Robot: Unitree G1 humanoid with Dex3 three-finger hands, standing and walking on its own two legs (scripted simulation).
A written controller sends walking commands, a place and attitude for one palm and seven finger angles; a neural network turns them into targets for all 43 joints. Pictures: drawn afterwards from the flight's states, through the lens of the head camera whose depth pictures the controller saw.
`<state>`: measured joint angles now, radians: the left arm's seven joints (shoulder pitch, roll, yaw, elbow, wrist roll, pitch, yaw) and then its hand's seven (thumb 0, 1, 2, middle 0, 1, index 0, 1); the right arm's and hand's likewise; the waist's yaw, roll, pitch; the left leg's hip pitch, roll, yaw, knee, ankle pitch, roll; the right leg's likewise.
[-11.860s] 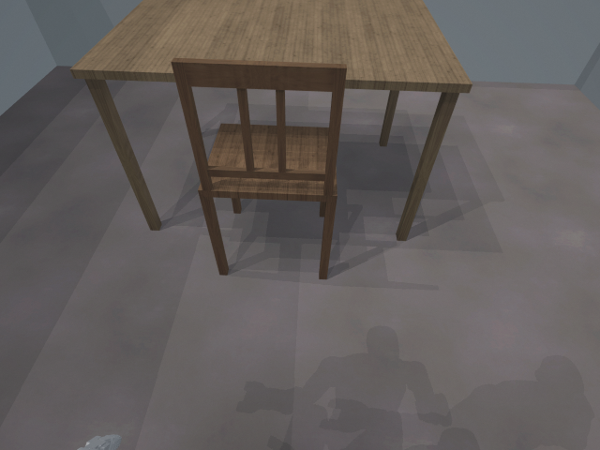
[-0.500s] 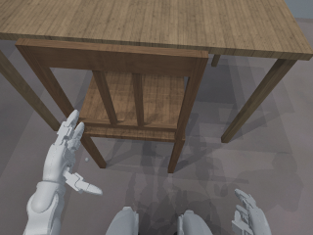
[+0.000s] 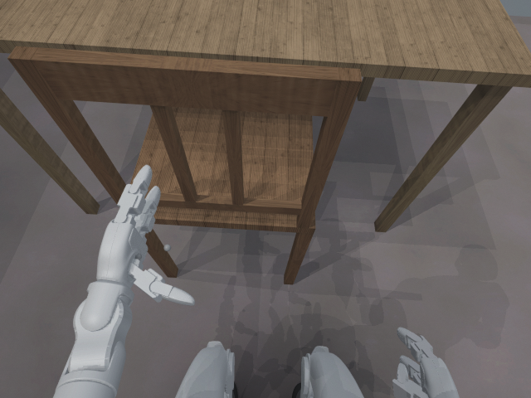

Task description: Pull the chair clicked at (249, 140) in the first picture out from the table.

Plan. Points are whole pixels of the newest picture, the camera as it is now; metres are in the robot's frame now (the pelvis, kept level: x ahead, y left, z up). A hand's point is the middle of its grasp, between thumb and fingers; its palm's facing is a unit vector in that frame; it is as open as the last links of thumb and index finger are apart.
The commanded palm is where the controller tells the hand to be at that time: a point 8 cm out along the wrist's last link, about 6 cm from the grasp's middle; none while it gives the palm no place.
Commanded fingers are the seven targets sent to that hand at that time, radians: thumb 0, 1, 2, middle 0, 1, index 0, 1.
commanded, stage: aim the fingers beside a spindle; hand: left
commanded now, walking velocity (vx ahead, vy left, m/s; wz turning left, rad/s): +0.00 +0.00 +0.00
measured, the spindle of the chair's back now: (178, 159) +0.48 +0.16 +0.02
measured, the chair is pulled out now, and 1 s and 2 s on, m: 0.00 0.00 0.00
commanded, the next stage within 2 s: none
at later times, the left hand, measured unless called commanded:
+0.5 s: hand (179, 245) +0.33 +0.14 +0.01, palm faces -0.06 -1.00 -0.03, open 16.9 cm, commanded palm +0.31 +0.19 +0.01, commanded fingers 0.00 -0.50 0.30 -0.06 -0.08 -0.06 -0.08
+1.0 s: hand (173, 245) +0.33 +0.14 +0.02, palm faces -0.07 -1.00 -0.03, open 17.0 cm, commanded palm +0.31 +0.20 +0.01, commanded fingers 0.00 -0.50 0.30 -0.06 -0.08 -0.06 -0.08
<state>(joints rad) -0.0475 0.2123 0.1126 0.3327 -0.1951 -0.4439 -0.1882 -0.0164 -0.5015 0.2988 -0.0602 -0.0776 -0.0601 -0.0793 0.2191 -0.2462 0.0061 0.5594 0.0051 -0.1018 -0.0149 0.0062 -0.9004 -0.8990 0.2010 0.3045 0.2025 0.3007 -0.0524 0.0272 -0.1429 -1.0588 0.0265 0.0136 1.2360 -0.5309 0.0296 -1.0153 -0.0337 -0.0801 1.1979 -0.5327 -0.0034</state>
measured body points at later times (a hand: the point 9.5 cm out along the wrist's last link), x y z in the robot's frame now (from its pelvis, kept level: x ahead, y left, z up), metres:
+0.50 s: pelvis +0.00 -0.01 -0.01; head +0.11 +0.00 +0.43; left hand +0.33 +0.19 +0.01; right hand +0.15 -0.25 -0.12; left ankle +0.03 +0.10 -0.63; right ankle +0.02 -0.12 -0.63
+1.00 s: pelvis +0.00 -0.01 +0.00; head +0.11 +0.00 +0.43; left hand +0.33 +0.20 +0.02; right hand +0.15 -0.26 -0.11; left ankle +0.03 +0.10 -0.63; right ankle +0.02 -0.12 -0.63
